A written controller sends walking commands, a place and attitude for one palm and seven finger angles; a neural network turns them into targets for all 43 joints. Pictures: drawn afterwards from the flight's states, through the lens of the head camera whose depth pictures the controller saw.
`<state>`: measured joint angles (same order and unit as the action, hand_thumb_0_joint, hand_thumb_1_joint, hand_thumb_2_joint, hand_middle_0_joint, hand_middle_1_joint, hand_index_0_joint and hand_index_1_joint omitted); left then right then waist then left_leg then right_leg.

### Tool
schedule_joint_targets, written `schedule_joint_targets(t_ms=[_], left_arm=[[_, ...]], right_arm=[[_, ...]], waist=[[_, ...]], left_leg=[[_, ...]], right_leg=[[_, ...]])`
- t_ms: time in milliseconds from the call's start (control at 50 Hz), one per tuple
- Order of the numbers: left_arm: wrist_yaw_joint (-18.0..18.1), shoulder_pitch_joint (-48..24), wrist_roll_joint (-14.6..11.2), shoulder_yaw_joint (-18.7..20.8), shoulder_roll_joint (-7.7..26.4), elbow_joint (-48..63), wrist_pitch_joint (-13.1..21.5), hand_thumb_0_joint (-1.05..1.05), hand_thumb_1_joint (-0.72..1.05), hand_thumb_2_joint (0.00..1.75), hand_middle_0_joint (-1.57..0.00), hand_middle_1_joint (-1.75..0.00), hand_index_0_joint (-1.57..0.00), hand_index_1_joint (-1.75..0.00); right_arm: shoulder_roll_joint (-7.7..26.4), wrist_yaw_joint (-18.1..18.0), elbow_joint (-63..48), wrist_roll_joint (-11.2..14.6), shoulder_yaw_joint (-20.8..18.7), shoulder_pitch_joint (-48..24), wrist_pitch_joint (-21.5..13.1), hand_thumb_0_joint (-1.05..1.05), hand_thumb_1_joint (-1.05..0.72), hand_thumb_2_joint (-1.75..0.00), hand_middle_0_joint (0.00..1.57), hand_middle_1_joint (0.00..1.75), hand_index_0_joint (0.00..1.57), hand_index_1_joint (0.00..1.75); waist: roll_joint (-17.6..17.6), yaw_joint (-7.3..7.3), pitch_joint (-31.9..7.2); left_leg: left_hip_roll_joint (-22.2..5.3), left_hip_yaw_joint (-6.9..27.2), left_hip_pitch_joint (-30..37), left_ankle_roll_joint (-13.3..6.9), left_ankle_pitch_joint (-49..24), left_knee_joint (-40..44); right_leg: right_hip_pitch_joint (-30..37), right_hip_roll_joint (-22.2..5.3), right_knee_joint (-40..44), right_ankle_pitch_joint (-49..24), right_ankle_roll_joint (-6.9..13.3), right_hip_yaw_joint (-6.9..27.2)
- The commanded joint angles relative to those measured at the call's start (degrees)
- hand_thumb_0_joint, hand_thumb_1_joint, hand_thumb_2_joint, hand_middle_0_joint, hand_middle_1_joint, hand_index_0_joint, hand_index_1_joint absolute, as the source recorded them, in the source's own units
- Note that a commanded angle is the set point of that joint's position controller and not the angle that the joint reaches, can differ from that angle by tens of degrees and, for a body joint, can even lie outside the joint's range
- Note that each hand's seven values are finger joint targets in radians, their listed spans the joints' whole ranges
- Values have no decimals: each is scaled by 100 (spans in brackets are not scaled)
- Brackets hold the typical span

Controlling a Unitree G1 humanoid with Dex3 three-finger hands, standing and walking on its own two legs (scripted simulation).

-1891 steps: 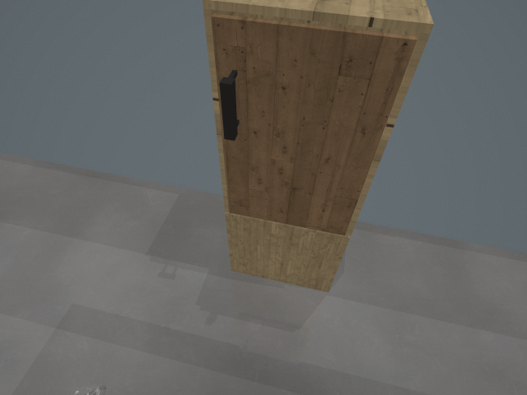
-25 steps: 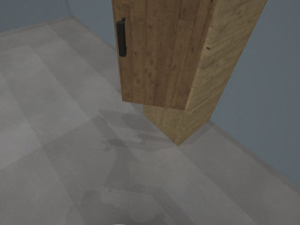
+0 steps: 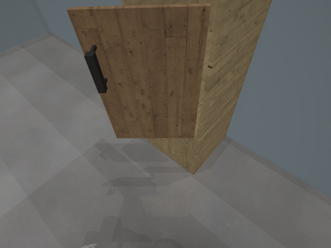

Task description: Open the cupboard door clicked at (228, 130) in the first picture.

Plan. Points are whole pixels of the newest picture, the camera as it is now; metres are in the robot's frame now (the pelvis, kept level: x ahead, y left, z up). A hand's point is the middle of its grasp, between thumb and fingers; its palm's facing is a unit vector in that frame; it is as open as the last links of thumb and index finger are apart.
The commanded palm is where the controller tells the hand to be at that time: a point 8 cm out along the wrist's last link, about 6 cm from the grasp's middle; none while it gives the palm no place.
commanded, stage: come to a stop and stand still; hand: left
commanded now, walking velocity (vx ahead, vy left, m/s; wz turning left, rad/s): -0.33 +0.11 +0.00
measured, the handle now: (98, 69) +0.61 +0.23 +0.09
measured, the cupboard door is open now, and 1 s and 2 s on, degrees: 40 40 40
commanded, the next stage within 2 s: look again from close up in 1.42 s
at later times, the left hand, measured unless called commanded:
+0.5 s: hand out of the picture +0.03 +0.24 -0.17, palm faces +0.02 -0.98 -0.19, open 7.4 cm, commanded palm none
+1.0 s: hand out of the picture +0.00 +0.17 -0.17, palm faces +0.01 -0.99 -0.16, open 7.3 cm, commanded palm none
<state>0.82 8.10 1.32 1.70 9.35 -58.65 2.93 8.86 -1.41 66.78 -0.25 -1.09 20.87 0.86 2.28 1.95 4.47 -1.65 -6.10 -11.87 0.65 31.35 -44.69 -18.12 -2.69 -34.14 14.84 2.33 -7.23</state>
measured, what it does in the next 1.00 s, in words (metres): steps on the spot: left foot, then right foot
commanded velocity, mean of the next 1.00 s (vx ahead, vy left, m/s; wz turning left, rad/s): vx -0.02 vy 0.00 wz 0.00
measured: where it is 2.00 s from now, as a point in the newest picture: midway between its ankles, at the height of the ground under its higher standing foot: outside the picture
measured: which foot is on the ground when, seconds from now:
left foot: up 0.00-0.22, down 0.24-1.00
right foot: down 0.00-0.24, up 0.26-0.64, down 0.66-1.00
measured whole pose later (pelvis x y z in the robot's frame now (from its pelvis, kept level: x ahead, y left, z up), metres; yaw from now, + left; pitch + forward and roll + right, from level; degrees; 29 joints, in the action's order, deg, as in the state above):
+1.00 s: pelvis +0.01 +0.01 +0.01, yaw -1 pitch -1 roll +1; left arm 1.7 16.0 0.6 0.6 7.2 -64.5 -0.4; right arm 8.4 -1.4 67.2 -0.7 -0.8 19.2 1.2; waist -0.7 0.7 2.8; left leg -1.0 -3.6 -14.1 0.1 12.0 -26.8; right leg -4.7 -2.7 -25.7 20.3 -0.9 -3.0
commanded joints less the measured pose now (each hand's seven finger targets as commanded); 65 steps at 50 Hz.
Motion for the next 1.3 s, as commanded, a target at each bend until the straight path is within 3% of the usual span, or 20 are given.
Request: schedule_joint_targets(t_ms=[0,120,160,180,220,240,280,320,400,520,580,600,620,640,660,700,760,840,1040,1280], left_arm=[[192,549,-23,161,892,35,-125,0,90,90,-20,-30,-20,-30],[202,338,4,311,996,154,-292,0,90,90,-20,-30,-20,-30],[192,223,1,327,952,198,-347,0,90,90,-20,-30,-20,-30],[170,176,-40,308,898,258,-379,0,90,90,-20,-30,-20,-30],[126,426,-101,219,382,419,-477,0,90,90,-20,-30,-20,-30],[139,295,-64,207,456,422,-537,0,90,90,-20,-30,-20,-30],[99,317,-24,217,479,357,-564,0,90,90,-20,-30,-20,-30],[70,505,-43,220,475,224,-538,0,90,90,-20,-30,-20,-30],[24,462,-40,182,506,196,-540,0,90,90,-20,-30,-20,-30],[-34,497,-24,146,411,224,-561,0,90,90,-20,-30,-20,-30],[-23,976,-33,127,340,34,-483,0,90,90,-20,-30,-20,-30],[-6,1196,-26,116,387,-69,-449,0,90,90,-20,-30,-20,-30],[30,1233,-2,126,570,-109,-402,0,90,90,-20,-30,-20,-30],[55,1143,-3,117,828,-107,-349,0,90,90,-20,-30,-20,-30],[65,908,-21,82,956,-60,-330,0,90,90,-20,-30,-20,-30],[84,715,-50,19,773,-131,-187,0,90,90,-20,-30,-20,-30],[82,824,-78,0,680,-221,-133,0,90,90,-20,-30,-20,-30],[115,895,-98,40,645,-311,-212,0,90,90,-20,-30,-20,-30],[193,1225,-103,13,382,-451,-283,0,90,90,-20,-30,-20,-30],[185,1258,-72,-61,358,-500,-256,0,90,90,-20,-30,-20,-30]], right_arm=[[130,-48,-312,61,-66,100,20,0,-90,-90,20,30,20,30],[194,2,-467,-23,-191,-40,163,0,-90,-90,20,30,20,30],[189,13,-512,-29,-224,20,147,0,-90,-90,20,30,20,30],[303,25,-511,-47,-238,142,112,0,-90,-90,20,30,20,30],[970,-4,-810,-135,-320,-124,10,0,-90,-90,20,30,20,30],[1013,-48,-894,-166,-337,-343,-15,0,-90,-90,20,30,20,30],[939,-141,-985,-178,-268,-683,-77,0,-90,-90,20,30,20,30],[869,-161,-1008,-156,-215,-811,-107,0,-90,-90,20,30,20,30],[1051,-180,-881,-127,-286,-511,-100,0,-90,-90,20,30,20,30],[1263,-145,-815,-163,-407,-417,-40,0,-90,-90,20,30,20,30],[1166,-93,-815,-130,-395,-593,-39,0,-90,-90,20,30,20,30],[1046,-71,-816,-98,-367,-665,-28,0,-90,-90,20,30,20,30],[787,-34,-812,-71,-333,-652,-13,0,-90,-90,20,30,20,30],[481,16,-844,-52,-236,-708,-6,0,-90,-90,20,30,20,30],[386,89,-845,-84,-162,-744,6,0,-90,-90,20,30,20,30],[445,113,-654,-149,-134,-615,-18,0,-90,-90,20,30,20,30],[476,98,-377,-112,-101,-297,-99,0,-90,-90,20,30,20,30],[474,46,-235,-97,-74,-97,-80,0,-90,-90,20,30,20,30],[500,-87,-191,-47,-88,-53,-137,0,-90,-90,20,30,20,30],[513,-99,-175,-49,-69,-338,-164,0,-90,-90,20,30,20,30]], waist=[[-1045,-195,-699],[-1140,-204,-583],[-1221,-97,-545],[-875,-31,-582],[1023,-187,-499],[1022,-85,-358],[851,-211,-249],[598,-275,-388],[529,-49,-746],[594,93,-755],[491,-134,-742],[299,-222,-659],[-221,-203,-444],[-895,-167,-237],[-849,-95,-36],[-1563,-94,306],[-970,-87,217],[-416,-108,315],[-335,-217,-310],[-281,-179,-139]], left_leg=[[-129,479,-777,153,23,-397],[64,209,-637,274,-761,381],[17,189,-141,234,-1485,1250],[-78,231,217,157,-2145,1808],[-1715,2018,-320,-705,-3719,2721],[-1925,2257,-659,-1054,-3198,3124],[-1744,1979,-660,-1120,-3317,2996],[-1515,1576,-179,-1032,-3623,2830],[-1606,1490,755,-1034,-4195,2693],[-1666,1599,654,-1001,-3111,2754],[-1341,1334,79,-730,-2312,2623],[-1037,1082,-251,-484,-1751,2548],[-599,742,-711,-178,-1117,2253],[-150,320,-771,53,-992,1837],[-4,269,-430,70,-1160,1750],[-58,356,-280,39,-1720,1610],[-98,387,11,47,-2198,1899],[-193,525,47,24,-2465,2025],[-416,730,355,-176,-3600,2024],[-420,698,528,-171,-3742,2156]], right_leg=[[1170,-1693,1135,-5036,939,1190],[893,-1477,1054,-3888,708,907],[482,-1308,870,-2802,499,845],[229,-1144,629,-2144,287,768],[-89,-137,-384,687,-326,167],[-95,61,-1314,1661,-297,396],[-311,-1,-2110,1542,-244,893],[-468,19,-2135,1254,-297,912],[-567,6,-1639,1272,-400,746],[-222,37,-857,1377,-341,566],[723,130,610,443,-271,348],[1147,89,1275,24,-234,345],[1292,-350,1819,410,-56,959],[861,-1055,2282,1135,233,1683],[255,-1331,2491,1676,339,1774],[2,-1063,2483,1029,298,1658],[300,-865,2063,-5,187,1279],[299,-760,1842,285,112,1101],[916,-508,1253,-963,-93,725],[948,-482,1438,-1180,-167,700]])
